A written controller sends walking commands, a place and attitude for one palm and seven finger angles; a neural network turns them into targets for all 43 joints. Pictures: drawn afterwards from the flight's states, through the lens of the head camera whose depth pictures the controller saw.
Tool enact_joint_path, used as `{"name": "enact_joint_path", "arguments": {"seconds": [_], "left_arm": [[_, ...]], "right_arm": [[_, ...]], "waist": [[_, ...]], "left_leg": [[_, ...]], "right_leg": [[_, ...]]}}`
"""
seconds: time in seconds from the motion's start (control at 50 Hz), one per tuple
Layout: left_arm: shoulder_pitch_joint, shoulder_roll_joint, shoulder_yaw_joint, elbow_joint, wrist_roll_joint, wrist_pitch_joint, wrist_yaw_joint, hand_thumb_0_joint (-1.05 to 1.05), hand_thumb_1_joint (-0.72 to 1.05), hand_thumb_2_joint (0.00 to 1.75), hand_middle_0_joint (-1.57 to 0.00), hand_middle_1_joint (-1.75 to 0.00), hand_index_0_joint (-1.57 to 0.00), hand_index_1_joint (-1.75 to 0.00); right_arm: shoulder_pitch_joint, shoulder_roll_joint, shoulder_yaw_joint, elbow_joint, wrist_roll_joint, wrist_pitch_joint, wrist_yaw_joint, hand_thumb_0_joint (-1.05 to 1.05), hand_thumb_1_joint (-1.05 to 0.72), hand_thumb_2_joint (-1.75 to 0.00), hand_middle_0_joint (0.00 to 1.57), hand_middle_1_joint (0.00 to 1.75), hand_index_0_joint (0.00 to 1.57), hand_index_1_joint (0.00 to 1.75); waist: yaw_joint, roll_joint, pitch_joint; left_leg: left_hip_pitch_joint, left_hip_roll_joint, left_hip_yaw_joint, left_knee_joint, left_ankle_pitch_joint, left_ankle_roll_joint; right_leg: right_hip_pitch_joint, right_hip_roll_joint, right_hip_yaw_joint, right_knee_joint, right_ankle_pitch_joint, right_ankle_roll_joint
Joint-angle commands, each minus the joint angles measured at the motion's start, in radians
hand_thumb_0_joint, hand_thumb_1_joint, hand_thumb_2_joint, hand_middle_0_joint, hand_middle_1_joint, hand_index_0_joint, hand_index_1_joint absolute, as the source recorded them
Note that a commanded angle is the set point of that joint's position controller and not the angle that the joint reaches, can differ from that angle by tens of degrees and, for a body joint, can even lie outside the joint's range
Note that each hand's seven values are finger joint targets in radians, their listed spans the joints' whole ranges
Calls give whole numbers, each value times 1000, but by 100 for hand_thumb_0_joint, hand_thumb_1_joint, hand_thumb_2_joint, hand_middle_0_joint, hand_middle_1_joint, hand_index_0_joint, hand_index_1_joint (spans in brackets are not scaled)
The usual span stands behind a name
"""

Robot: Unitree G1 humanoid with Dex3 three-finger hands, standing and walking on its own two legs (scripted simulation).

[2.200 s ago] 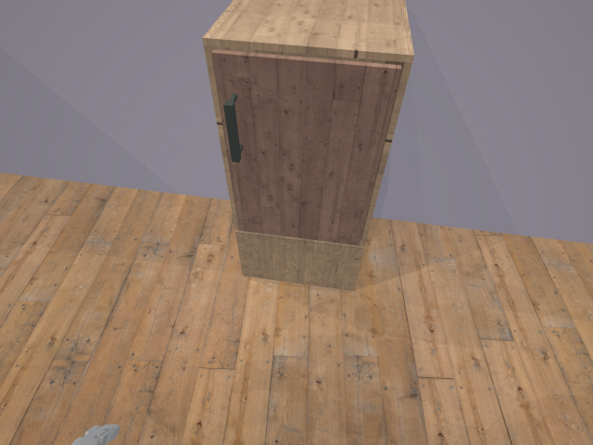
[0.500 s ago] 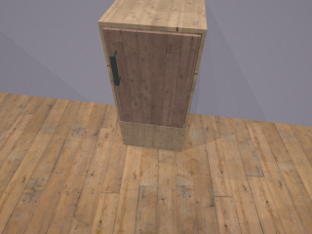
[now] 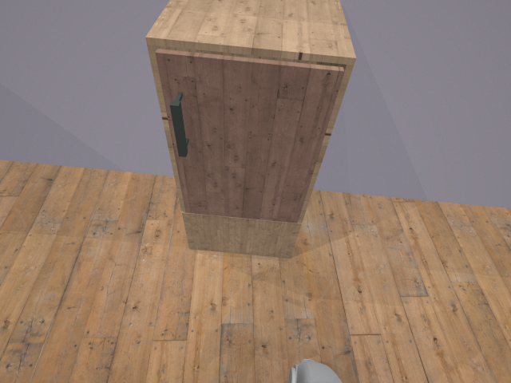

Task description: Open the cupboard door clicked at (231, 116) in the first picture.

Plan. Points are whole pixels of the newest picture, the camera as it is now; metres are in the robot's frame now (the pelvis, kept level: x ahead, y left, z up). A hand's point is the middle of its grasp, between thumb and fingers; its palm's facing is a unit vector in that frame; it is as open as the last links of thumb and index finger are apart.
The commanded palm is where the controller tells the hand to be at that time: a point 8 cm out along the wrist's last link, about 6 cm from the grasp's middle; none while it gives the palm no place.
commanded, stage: take the last steps up to it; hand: left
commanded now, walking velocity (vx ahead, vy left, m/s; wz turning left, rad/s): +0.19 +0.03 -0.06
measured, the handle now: (181, 125) +0.68 +0.21 -0.03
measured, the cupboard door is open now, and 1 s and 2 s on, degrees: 0 0 0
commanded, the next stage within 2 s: come to a stop and stand still in 0.08 s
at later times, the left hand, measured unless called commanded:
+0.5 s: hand (142, 353) +0.20 +0.21 -0.18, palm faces +0.06 -0.98 -0.21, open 7.3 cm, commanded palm none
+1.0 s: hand out of the picture +0.09 +0.20 -0.17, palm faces +0.03 -0.97 -0.25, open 7.4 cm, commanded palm none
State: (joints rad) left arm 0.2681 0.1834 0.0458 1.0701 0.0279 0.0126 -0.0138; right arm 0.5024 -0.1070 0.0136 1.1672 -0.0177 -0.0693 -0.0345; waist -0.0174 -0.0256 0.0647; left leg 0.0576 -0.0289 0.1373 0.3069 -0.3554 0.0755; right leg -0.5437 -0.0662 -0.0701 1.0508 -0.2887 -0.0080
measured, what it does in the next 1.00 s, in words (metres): steps on the spot: right foot, then left foot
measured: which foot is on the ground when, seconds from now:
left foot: down 0.00-0.20, up 0.22-0.52, down 0.54-0.94, up 0.96-1.00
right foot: up 0.00-0.18, down 0.20-0.54, up 0.56-0.92, down 0.94-1.00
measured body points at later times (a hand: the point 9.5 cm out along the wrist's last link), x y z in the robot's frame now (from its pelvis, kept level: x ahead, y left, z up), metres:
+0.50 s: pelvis +0.13 +0.03 -0.01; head +0.16 +0.03 +0.43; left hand +0.19 +0.26 -0.17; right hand +0.19 -0.21 -0.16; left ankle +0.17 +0.16 -0.72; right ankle +0.17 -0.08 -0.74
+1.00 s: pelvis +0.08 +0.01 +0.00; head +0.08 -0.01 +0.44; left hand +0.09 +0.25 -0.15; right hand +0.09 -0.24 -0.17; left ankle +0.17 +0.16 -0.73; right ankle +0.05 -0.11 -0.74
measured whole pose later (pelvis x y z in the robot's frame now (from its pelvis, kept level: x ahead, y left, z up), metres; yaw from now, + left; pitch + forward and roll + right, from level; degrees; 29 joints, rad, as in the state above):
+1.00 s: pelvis +0.08 +0.01 +0.00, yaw -1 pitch -1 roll +0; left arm 0.30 0.17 0.04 1.02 0.03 0.04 0.01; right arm 0.26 -0.20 -0.07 1.03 -0.02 0.06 -0.02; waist -0.01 0.05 0.02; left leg -0.40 0.08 0.03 0.61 -0.32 -0.03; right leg -0.17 -0.02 -0.05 0.51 -0.32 -0.01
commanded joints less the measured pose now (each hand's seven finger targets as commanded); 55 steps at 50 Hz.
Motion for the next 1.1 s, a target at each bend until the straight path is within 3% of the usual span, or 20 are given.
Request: {"name": "enact_joint_path", "arguments": {"seconds": [0.0, 0.1, 0.14, 0.16, 0.18, 0.2, 0.24, 0.28, 0.48, 0.5, 0.52, 0.54, 0.56, 0.64, 0.8, 0.88, 0.92, 0.94, 1.02, 1.08], "left_arm": [[-127, 6, -1, -105, -9, -30, -4, 0, 90, 90, -20, -30, -20, -30], [-29, 19, 4, -75, -3, -43, 17, 0, 90, 90, -20, -30, -20, -30], [143, 59, 24, -27, 2, -58, 24, 0, 90, 90, -20, -30, -20, -30], [253, 125, 42, 2, 7, -74, 33, 0, 90, 90, -20, -30, -20, -30], [306, 190, 56, 8, -7, -79, 45, 0, 90, 90, -20, -30, -20, -30], [230, 169, 48, -2, -24, -65, 55, 0, 90, 90, -20, -30, -20, -30], [33, 144, 27, -56, -13, -57, 64, 0, 90, 90, -20, -30, -20, -30], [-62, 64, 9, -81, -2, -45, 79, 0, 90, 90, -20, -30, -20, -30], [-76, 124, 46, -137, -5, 11, 50, 0, 90, 90, -20, -30, -20, -30], [-57, 88, 40, -149, -10, 19, 48, 0, 90, 90, -20, -30, -20, -30], [-18, 32, 33, -165, -22, 27, 47, 0, 90, 90, -20, -30, -20, -30], [-36, 74, 35, -173, -13, 33, 53, 0, 90, 90, -20, -30, -20, -30], [-34, 76, 45, -172, -9, 38, 54, 0, 90, 90, -20, -30, -20, -30], [37, 91, 54, -132, -3, 44, 34, 0, 90, 90, -20, -30, -20, -30], [4, 56, 27, -138, -5, 40, 17, 0, 90, 90, -20, -30, -20, -30], [166, 61, 23, -63, -8, 22, 22, 0, 90, 90, -20, -30, -20, -30], [146, 178, 34, -74, 6, 8, 37, 0, 90, 90, -20, -30, -20, -30], [64, 183, 27, -101, 2, 7, 43, 0, 90, 90, -20, -30, -20, -30], [-25, 92, 3, -80, -7, -17, 46, 0, 90, 90, -20, -30, -20, -30], [35, 76, -2, -47, -9, -27, 46, 0, 90, 90, -20, -30, -20, -30]], "right_arm": [[89, -130, -28, 0, 5, -20, -20, 0, -90, -90, 20, 30, 20, 30], [107, -148, -42, 27, 11, -4, -23, 0, -90, -90, 20, 30, 20, 30], [72, -153, -48, 11, 17, -1, -22, 0, -90, -90, 20, 30, 20, 30], [75, -126, -45, -6, 26, -2, -14, 0, -90, -90, 20, 30, 20, 30], [116, -72, -42, -30, 35, -5, -13, 0, -90, -90, 20, 30, 20, 30], [77, -96, -54, -35, 29, 13, -23, 0, -90, -90, 20, 30, 20, 30], [-9, -80, -52, -54, 23, 41, -18, 0, -90, -90, 20, 30, 20, 30], [-1, -2, -50, -55, 18, 77, -14, 0, -90, -90, 20, 30, 20, 30], [-89, -85, -83, -145, 7, 87, 3, 0, -90, -90, 20, 30, 20, 30], [-73, -151, -92, -145, 0, 76, 1, 0, -90, -90, 20, 30, 20, 30], [-89, -258, -107, -174, -11, 66, -4, 0, -90, -90, 20, 30, 20, 30], [-108, -300, -109, -193, -16, 70, -14, 0, -90, -90, 20, 30, 20, 30], [-168, -289, -109, -211, -19, 69, -20, 0, -90, -90, 20, 30, 20, 30], [-311, -223, -85, -258, -15, 64, -24, 0, -90, -90, 20, 30, 20, 30], [-208, -259, -113, -212, -17, 82, -9, 0, -90, -90, 20, 30, 20, 30], [-247, -244, -114, -200, -8, 96, 6, 0, -90, -90, 20, 30, 20, 30], [-263, -113, -83, -230, 8, 105, 13, 0, -90, -90, 20, 30, 20, 30], [-324, -131, -81, -247, 1, 108, 20, 0, -90, -90, 20, 30, 20, 30], [-235, -116, -73, -162, -1, 103, 23, 0, -90, -90, 20, 30, 20, 30], [-200, -93, -62, -127, 4, 90, 16, 0, -90, -90, 20, 30, 20, 30]], "waist": [[-6, 128, 102], [40, 158, 8], [123, 127, -65], [162, 13, -138], [129, -140, -238], [102, -10, -198], [42, 7, -7], [-25, 32, 24], [-34, -135, -118], [-40, 33, -146], [-31, 316, -140], [-49, 234, -144], [-23, 138, -106], [27, 194, -69], [-42, 235, -111], [29, 183, -73], [28, -201, -13], [42, -178, 28], [-18, -157, 77], [-2, -118, 44]], "left_leg": [[-27, 222, -95, -88, 824, 44], [-3, 242, -69, 121, 1175, 26], [-115, 219, -60, 357, 1026, 2], [-328, 160, -46, 636, 705, -29], [-520, 0, -33, 996, -177, -66], [-470, 47, -174, 1030, -222, -51], [-438, 109, -185, 952, -178, -57], [-360, 125, -189, 814, -182, -71], [-248, 86, -72, 272, 211, -114], [-166, 200, -185, 161, 455, -75], [-187, 469, -498, 39, 805, 53], [-279, 543, -545, 24, 840, 155], [-343, 508, -458, 15, 689, 161], [-342, 337, -270, 17, 489, 77], [-214, 336, -316, -53, 104, 69], [-410, 221, -215, -9, -55, -28], [-551, 72, -70, 288, -99, -119], [-498, 90, -126, 396, -133, -99], [-435, 97, -129, 472, 15, -83], [-379, 94, -102, 335, 36, -93]], "right_leg": [[-53, 18, -73, -222, 87, -12], [190, 107, -124, -380, 88, -67], [451, 88, -82, -508, 187, -88], [675, -94, 119, -526, 375, -176], [778, -411, 531, -624, 772, -321], [619, -420, 453, -680, 837, -350], [295, -335, 294, -712, 769, -302], [115, -289, 155, -715, 716, -252], [222, -148, 37, -484, 468, -113], [159, -76, -11, -374, 228, -47], [37, 67, -58, -145, -261, 29], [85, 89, 76, 76, -391, 19], [75, 71, 127, 177, -332, 14], [27, 63, 130, 245, -111, 43], [171, 47, 27, -292, -224, 41], [449, 70, -22, -678, -4, 11], [356, -219, 350, -911, -247, -97], [191, -273, 368, -954, -326, -134], [184, -132, 187, -855, -20, -112], [268, -117, 136, -775, 157, -106]]}}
